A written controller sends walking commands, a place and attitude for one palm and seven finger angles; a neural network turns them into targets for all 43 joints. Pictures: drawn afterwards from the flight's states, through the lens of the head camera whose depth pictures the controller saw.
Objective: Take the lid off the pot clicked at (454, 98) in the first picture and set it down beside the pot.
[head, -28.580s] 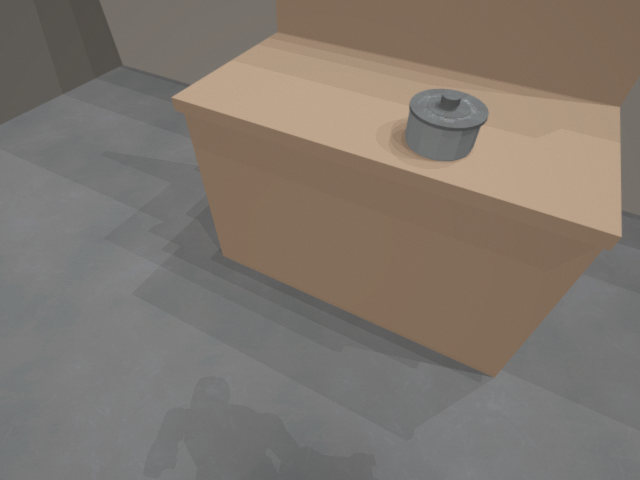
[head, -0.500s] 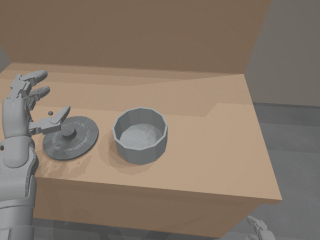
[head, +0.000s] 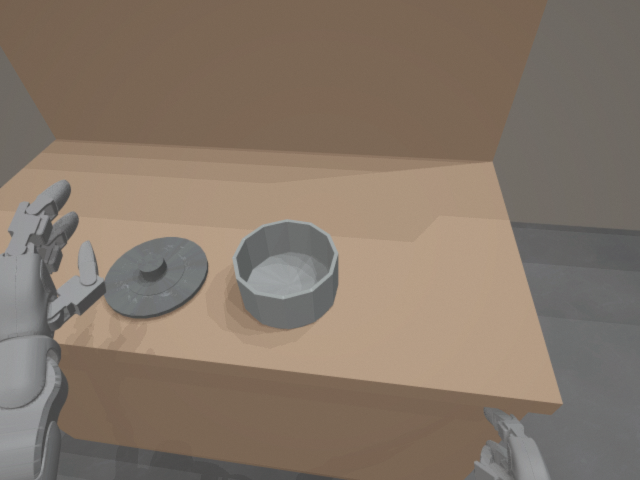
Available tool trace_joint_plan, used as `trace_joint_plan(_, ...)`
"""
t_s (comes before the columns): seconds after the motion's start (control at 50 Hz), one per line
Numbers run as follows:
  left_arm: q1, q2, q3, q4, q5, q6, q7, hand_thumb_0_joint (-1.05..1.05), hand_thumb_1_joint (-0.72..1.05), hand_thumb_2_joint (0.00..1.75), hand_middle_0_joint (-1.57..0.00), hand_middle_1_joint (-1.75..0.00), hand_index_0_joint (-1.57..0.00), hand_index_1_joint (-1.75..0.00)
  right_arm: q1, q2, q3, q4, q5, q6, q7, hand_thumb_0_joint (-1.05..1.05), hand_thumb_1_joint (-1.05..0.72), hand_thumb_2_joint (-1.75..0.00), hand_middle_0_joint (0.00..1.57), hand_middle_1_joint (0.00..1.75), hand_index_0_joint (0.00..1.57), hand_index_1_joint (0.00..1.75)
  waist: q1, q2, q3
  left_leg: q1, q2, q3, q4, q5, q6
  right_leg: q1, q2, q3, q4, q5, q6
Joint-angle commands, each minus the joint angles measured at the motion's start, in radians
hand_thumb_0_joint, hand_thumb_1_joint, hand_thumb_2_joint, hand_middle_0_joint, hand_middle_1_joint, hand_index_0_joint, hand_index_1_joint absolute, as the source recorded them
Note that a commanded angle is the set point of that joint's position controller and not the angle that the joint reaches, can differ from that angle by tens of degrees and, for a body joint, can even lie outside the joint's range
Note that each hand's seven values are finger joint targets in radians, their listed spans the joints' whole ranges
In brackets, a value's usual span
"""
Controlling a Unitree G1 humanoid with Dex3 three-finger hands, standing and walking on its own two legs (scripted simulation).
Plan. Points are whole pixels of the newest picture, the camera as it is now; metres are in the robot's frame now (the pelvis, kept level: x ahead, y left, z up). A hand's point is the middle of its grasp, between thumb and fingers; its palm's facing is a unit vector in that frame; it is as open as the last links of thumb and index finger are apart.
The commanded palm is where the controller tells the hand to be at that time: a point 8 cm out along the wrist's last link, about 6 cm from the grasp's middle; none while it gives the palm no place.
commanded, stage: draw the hand back to the body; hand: left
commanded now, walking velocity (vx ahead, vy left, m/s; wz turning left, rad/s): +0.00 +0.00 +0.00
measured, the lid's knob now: (152, 265) +0.44 +0.33 -0.02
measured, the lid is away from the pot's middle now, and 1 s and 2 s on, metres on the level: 0.24 0.24 0.24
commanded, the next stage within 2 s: step back with the hand held close in 0.78 s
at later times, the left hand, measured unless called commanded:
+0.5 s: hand (52, 354) +0.19 +0.27 +0.16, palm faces +0.39 -0.86 -0.33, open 7.4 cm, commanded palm +0.13 +0.30 +0.17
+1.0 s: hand (24, 353) +0.18 +0.28 +0.17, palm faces +0.40 -0.81 -0.42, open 7.4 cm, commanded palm +0.11 +0.30 +0.17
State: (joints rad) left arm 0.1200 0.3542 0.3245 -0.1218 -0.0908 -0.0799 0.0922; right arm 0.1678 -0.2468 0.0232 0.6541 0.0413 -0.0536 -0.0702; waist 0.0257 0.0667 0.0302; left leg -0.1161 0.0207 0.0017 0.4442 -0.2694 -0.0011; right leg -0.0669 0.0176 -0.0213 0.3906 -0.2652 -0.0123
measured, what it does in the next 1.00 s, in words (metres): stands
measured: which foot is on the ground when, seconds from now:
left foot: down 0.00-1.00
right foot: down 0.00-1.00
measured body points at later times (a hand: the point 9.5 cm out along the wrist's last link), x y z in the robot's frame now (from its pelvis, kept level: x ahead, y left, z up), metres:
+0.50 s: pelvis -0.02 +0.02 +0.00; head -0.04 +0.01 +0.45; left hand +0.16 +0.31 +0.18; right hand +0.18 -0.20 -0.08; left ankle -0.02 +0.12 -0.74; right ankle -0.03 -0.11 -0.74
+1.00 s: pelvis -0.02 +0.03 +0.00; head -0.01 +0.03 +0.45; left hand +0.15 +0.32 +0.19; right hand +0.18 -0.19 -0.08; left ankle -0.02 +0.12 -0.74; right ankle -0.03 -0.11 -0.74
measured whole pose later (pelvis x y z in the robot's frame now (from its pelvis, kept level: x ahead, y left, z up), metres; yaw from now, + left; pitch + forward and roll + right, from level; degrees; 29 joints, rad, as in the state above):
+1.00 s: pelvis -0.02 +0.03 +0.00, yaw +0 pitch -3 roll -2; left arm 0.49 0.39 0.37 -0.51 -0.07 -0.15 0.10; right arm 0.16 -0.21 0.04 0.60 0.01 -0.07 -0.06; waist 0.05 0.03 0.04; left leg -0.19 0.00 0.01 0.50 -0.27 0.03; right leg -0.11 0.00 -0.02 0.40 -0.24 0.02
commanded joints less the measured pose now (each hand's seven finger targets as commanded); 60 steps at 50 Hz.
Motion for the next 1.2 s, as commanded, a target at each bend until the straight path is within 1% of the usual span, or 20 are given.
trace_joint_plan(0.0, -0.146, 0.249, 0.137, -0.262, -0.003, -0.090, 0.020, 0.00, 0.90, 0.90, -0.20, -0.30, -0.20, -0.30, -0.134, -0.105, -0.033, -0.155, -0.008, -0.071, -0.002, 0.00, -0.90, -0.90, 0.20, 0.30, 0.20, 0.30, 0.010, -0.030, -0.160, 0.111, 0.009, 0.014, -0.024, 0.283, 0.046, -0.035, -0.038, -0.022, -0.056, 0.336, -0.015)
trace_joint_plan(0.06, -0.083, 0.156, 0.059, -0.196, -0.006, -0.070, 0.006, 0.00, 0.90, 0.90, -0.20, -0.30, -0.20, -0.30, -0.144, -0.101, -0.029, -0.159, -0.004, -0.064, -0.002, 0.00, -0.90, -0.90, 0.20, 0.30, 0.20, 0.30, 0.003, -0.046, -0.078, 0.078, 0.011, 0.014, -0.042, 0.209, 0.045, -0.086, -0.034, -0.026, -0.075, 0.245, -0.011)
trace_joint_plan(0.2, -0.034, 0.243, 0.130, -0.406, -0.004, -0.104, 0.020, 0.00, 0.90, 0.90, -0.20, -0.30, -0.20, -0.30, -0.154, -0.098, -0.026, -0.169, -0.015, -0.087, -0.001, 0.00, -0.90, -0.90, 0.20, 0.30, 0.20, 0.30, 0.020, 0.003, -0.132, 0.088, 0.011, -0.007, -0.053, 0.195, 0.041, -0.048, -0.038, -0.016, -0.078, 0.207, -0.021)
trace_joint_plan(0.32, 0.108, 0.141, 0.059, -0.382, -0.001, -0.085, 0.009, 0.00, 0.90, 0.90, -0.20, -0.30, -0.20, -0.30, -0.160, -0.091, -0.025, -0.175, -0.016, -0.085, 0.001, 0.00, -0.90, -0.90, 0.20, 0.30, 0.20, 0.30, 0.018, -0.018, -0.077, 0.057, 0.013, -0.007, -0.069, 0.162, 0.038, -0.073, -0.032, -0.022, -0.083, 0.163, -0.019)
trace_joint_plan(0.4, 0.124, 0.197, 0.091, -0.526, 0.003, -0.096, 0.019, 0.00, 0.90, 0.90, -0.20, -0.30, -0.20, -0.30, -0.163, -0.093, -0.026, -0.184, -0.019, -0.096, 0.002, 0.00, -0.90, -0.90, 0.20, 0.30, 0.20, 0.30, 0.021, 0.024, -0.094, 0.062, 0.020, -0.023, -0.068, 0.150, 0.034, -0.065, -0.037, -0.018, -0.074, 0.145, -0.023)
trace_joint_plan(0.56, 0.316, 0.114, 0.049, -0.514, 0.007, -0.074, 0.018, 0.00, 0.90, 0.90, -0.20, -0.30, -0.20, -0.30, -0.160, -0.085, -0.025, -0.190, -0.019, -0.091, 0.004, 0.00, -0.90, -0.90, 0.20, 0.30, 0.20, 0.30, 0.025, -0.008, -0.037, 0.017, 0.027, -0.028, -0.075, 0.140, 0.026, -0.088, -0.033, -0.030, -0.068, 0.126, -0.024)
trace_joint_plan(0.64, 0.319, 0.166, 0.085, -0.617, 0.017, -0.089, 0.028, 0.00, 0.90, 0.90, -0.20, -0.30, -0.20, -0.30, -0.156, -0.082, -0.025, -0.200, -0.024, -0.103, 0.001, 0.00, -0.90, -0.90, 0.20, 0.30, 0.20, 0.30, 0.032, 0.022, -0.100, 0.033, 0.023, -0.035, -0.063, 0.166, 0.026, -0.061, -0.034, -0.024, -0.055, 0.146, -0.027)
trace_joint_plan(0.7, 0.301, 0.176, 0.092, -0.616, 0.017, -0.081, 0.036, 0.00, 0.90, 0.90, -0.20, -0.30, -0.20, -0.30, -0.150, -0.084, -0.025, -0.192, -0.024, -0.105, -0.005, 0.00, -0.90, -0.90, 0.20, 0.30, 0.20, 0.30, 0.024, 0.015, -0.078, 0.032, 0.025, -0.038, -0.057, 0.168, 0.023, -0.071, -0.033, -0.022, -0.054, 0.150, -0.029)
trace_joint_plan(0.76, 0.336, 0.114, 0.050, -0.544, 0.017, -0.067, 0.032, 0.00, 0.90, 0.90, -0.20, -0.30, -0.20, -0.30, -0.148, -0.081, -0.022, -0.187, -0.024, -0.100, -0.005, 0.00, -0.90, -0.90, 0.20, 0.30, 0.20, 0.30, 0.024, -0.003, -0.041, 0.024, 0.027, -0.038, -0.065, 0.150, 0.023, -0.096, -0.031, -0.029, -0.060, 0.125, -0.026)
trace_joint_plan(0.8, 0.339, 0.134, 0.064, -0.544, 0.017, -0.066, 0.031, 0.00, 0.90, 0.90, -0.20, -0.30, -0.20, -0.30, -0.155, -0.083, -0.026, -0.191, -0.020, -0.096, -0.006, 0.00, -0.90, -0.90, 0.20, 0.30, 0.20, 0.30, 0.025, -0.040, -0.032, 0.010, 0.026, -0.042, -0.067, 0.138, 0.025, -0.090, -0.030, -0.029, -0.055, 0.120, -0.026)
trace_joint_plan(0.86, 0.347, 0.136, 0.068, -0.571, 0.019, -0.071, 0.030, 0.00, 0.90, 0.90, -0.20, -0.30, -0.20, -0.30, -0.158, -0.079, -0.024, -0.195, -0.025, -0.100, -0.006, 0.00, -0.90, -0.90, 0.20, 0.30, 0.20, 0.30, 0.036, 0.015, -0.065, 0.023, 0.020, -0.034, -0.061, 0.158, 0.027, -0.079, -0.033, -0.024, -0.054, 0.134, -0.026)
trace_joint_plan(0.88, 0.139, 0.329, 0.261, -0.712, 0.009, -0.131, 0.038, 0.00, 0.90, 0.90, -0.20, -0.30, -0.20, -0.30, -0.122, -0.092, -0.024, -0.235, -0.023, -0.079, -0.007, 0.00, -0.90, -0.90, 0.20, 0.30, 0.20, 0.30, 0.012, -0.042, 0.016, -0.041, 0.033, -0.040, -0.037, 0.071, 0.059, -0.143, -0.081, 0.092, -0.104, 0.218, -0.014)
trace_joint_plan(0.9, 0.131, 0.348, 0.279, -0.683, 0.011, -0.160, 0.038, 0.00, 0.90, 0.90, -0.20, -0.30, -0.20, -0.30, -0.126, -0.079, -0.019, -0.216, -0.027, -0.072, -0.013, 0.00, -0.90, -0.90, 0.20, 0.30, 0.20, 0.30, 0.003, -0.060, 0.018, -0.046, 0.029, -0.050, -0.018, 0.045, 0.056, -0.148, -0.107, 0.109, -0.101, 0.234, -0.025)
trace_joint_plan(0.92, 0.230, 0.268, 0.222, -0.594, 0.015, -0.162, 0.030, 0.00, 0.90, 0.90, -0.20, -0.30, -0.20, -0.30, -0.120, -0.073, -0.022, -0.195, -0.036, -0.070, -0.009, 0.00, -0.90, -0.90, 0.20, 0.30, 0.20, 0.30, 0.001, -0.167, 0.040, -0.066, 0.024, -0.055, 0.010, 0.063, 0.059, -0.162, -0.112, 0.112, -0.102, 0.268, -0.021)
trace_joint_plan(0.96, 0.348, 0.172, 0.149, -0.542, 0.018, -0.149, 0.008, 0.00, 0.90, 0.90, -0.20, -0.30, -0.20, -0.30, -0.104, -0.079, -0.039, -0.207, -0.032, -0.060, 0.004, 0.00, -0.90, -0.90, 0.20, 0.30, 0.20, 0.30, -0.008, -0.176, -0.014, -0.044, 0.036, -0.040, 0.050, 0.142, 0.059, -0.148, -0.141, 0.125, -0.068, 0.376, -0.014)
trace_joint_plan(1.02, 0.472, 0.120, 0.110, -0.561, 0.016, -0.166, -0.011, 0.00, 0.90, 0.90, -0.20, -0.30, -0.20, -0.30, -0.099, -0.090, -0.052, -0.224, -0.028, -0.047, 0.018, 0.00, -0.90, -0.90, 0.20, 0.30, 0.20, 0.30, -0.008, -0.031, -0.122, -0.040, 0.066, -0.035, 0.051, 0.292, 0.070, -0.091, -0.142, 0.084, 0.006, 0.448, 0.007)
trace_joint_plan(1.08, 0.521, 0.160, 0.146, -0.665, 0.021, -0.177, -0.015, 0.00, 0.90, 0.90, -0.20, -0.30, -0.20, -0.30, -0.095, -0.097, -0.070, -0.258, -0.022, -0.028, 0.028, 0.00, -0.90, -0.90, 0.20, 0.30, 0.20, 0.30, -0.006, -0.009, -0.201, -0.033, 0.102, -0.061, 0.054, 0.441, 0.077, -0.071, -0.126, 0.050, 0.067, 0.449, 0.018)
trace_joint_plan(1.1, 0.528, 0.224, 0.202, -0.697, 0.023, -0.183, -0.002, 0.00, 0.90, 0.90, -0.20, -0.30, -0.20, -0.30, -0.107, -0.099, -0.072, -0.266, -0.019, -0.025, 0.028, 0.00, -0.90, -0.90, 0.20, 0.30, 0.20, 0.30, -0.005, -0.003, -0.221, -0.041, 0.115, -0.079, 0.048, 0.450, 0.080, -0.063, -0.125, 0.054, 0.086, 0.422, 0.016)
trace_joint_plan(1.14, 0.566, 0.216, 0.204, -0.759, 0.021, -0.193, -0.001, 0.00, 0.90, 0.90, -0.20, -0.30, -0.20, -0.30, -0.095, -0.094, -0.075, -0.287, -0.016, -0.018, 0.029, 0.00, -0.90, -0.90, 0.20, 0.30, 0.20, 0.30, -0.007, -0.017, -0.245, -0.049, 0.125, -0.096, 0.044, 0.484, 0.083, -0.075, -0.103, 0.028, 0.118, 0.360, 0.023)
trace_joint_plan(1.18, 0.583, 0.239, 0.231, -0.805, 0.016, -0.195, 0.009, 0.00, 0.90, 0.90, -0.20, -0.30, -0.20, -0.30, -0.089, -0.091, -0.081, -0.296, -0.014, -0.021, 0.026, 0.00, -0.90, -0.90, 0.20, 0.30, 0.20, 0.30, -0.005, 0.054, -0.247, -0.043, 0.154, -0.123, 0.025, 0.564, 0.090, -0.113, -0.085, 0.013, 0.163, 0.228, 0.032)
